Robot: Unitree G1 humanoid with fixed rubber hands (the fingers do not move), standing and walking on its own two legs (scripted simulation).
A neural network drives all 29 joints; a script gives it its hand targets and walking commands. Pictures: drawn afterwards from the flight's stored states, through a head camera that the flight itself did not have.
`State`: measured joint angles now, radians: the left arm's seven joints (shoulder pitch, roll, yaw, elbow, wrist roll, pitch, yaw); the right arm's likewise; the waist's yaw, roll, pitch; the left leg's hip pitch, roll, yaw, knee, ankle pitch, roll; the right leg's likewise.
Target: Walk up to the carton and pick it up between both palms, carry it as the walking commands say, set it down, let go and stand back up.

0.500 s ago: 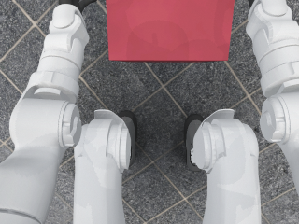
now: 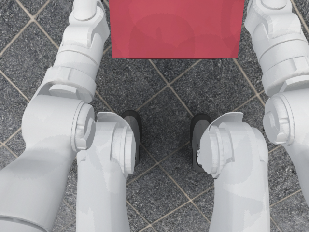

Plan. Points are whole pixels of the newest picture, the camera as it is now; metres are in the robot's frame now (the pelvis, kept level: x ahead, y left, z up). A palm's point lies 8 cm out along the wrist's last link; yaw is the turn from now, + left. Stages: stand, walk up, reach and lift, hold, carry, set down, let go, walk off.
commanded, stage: reach and lift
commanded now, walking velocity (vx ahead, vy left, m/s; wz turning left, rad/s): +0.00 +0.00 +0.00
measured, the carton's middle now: out of the picture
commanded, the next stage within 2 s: none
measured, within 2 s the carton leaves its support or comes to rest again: leaves its support in 0.66 s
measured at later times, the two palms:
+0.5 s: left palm out of the picture +0.54 +0.15 -0.17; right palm out of the picture +0.55 -0.15 -0.17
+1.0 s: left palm out of the picture +0.54 +0.14 -0.12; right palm out of the picture +0.55 -0.16 -0.12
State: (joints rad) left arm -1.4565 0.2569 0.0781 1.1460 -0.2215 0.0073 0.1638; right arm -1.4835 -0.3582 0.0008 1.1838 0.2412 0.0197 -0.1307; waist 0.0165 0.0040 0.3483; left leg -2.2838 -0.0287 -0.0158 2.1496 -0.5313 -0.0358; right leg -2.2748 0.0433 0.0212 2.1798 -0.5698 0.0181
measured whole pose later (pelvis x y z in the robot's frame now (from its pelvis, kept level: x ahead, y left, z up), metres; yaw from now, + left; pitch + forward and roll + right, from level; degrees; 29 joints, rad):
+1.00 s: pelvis +0.00 +0.00 +0.00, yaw -1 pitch +40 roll +1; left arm -1.29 0.13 0.36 0.84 0.03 0.24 0.12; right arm -1.38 -0.24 -0.26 0.98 0.01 0.23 -0.11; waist 0.02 -0.01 0.17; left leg -2.30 -0.08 -0.04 2.15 -0.55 -0.07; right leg -2.30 0.10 0.04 2.17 -0.57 0.04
